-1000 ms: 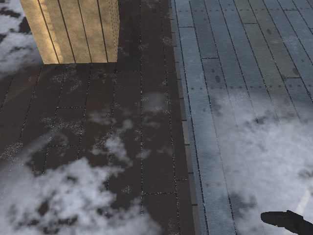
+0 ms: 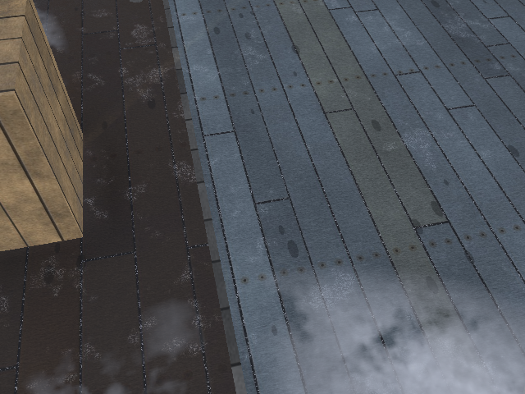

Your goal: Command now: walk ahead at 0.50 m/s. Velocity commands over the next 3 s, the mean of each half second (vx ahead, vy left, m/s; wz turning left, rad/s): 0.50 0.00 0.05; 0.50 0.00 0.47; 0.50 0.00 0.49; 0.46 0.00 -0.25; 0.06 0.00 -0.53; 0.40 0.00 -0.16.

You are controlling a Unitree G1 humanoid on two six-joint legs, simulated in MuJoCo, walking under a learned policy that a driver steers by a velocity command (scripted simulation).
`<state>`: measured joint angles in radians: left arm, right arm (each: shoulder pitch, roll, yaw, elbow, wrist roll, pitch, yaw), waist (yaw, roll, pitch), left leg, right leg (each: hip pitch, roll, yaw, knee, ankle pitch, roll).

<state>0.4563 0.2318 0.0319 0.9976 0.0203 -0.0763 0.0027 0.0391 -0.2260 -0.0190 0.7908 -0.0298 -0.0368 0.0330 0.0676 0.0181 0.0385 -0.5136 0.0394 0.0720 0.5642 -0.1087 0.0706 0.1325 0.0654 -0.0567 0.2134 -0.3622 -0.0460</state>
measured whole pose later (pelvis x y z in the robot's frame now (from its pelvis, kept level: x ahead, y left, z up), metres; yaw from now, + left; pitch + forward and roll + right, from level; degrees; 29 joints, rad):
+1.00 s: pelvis +0.51 +0.01 +0.01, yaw +19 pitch +0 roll -1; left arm 0.40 0.21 0.05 0.98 0.02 -0.10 0.01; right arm 0.06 -0.23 -0.05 0.83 -0.03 0.01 0.07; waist 0.04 0.03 0.05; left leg -0.61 0.08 0.08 0.72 -0.04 0.07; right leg 0.06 0.01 -0.29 0.24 -0.30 -0.02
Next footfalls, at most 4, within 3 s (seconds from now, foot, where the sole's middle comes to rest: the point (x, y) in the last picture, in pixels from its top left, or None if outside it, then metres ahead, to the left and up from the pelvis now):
0.02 left None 0.18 0.10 -0.77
0.56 right None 0.47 -0.09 -0.77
1.12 left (229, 310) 0.68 0.16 -0.77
1.68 right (229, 200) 1.06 0.20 -0.77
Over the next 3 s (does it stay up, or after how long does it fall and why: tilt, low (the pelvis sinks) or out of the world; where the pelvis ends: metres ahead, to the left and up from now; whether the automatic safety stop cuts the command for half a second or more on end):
stays up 1.23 0.32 -0.01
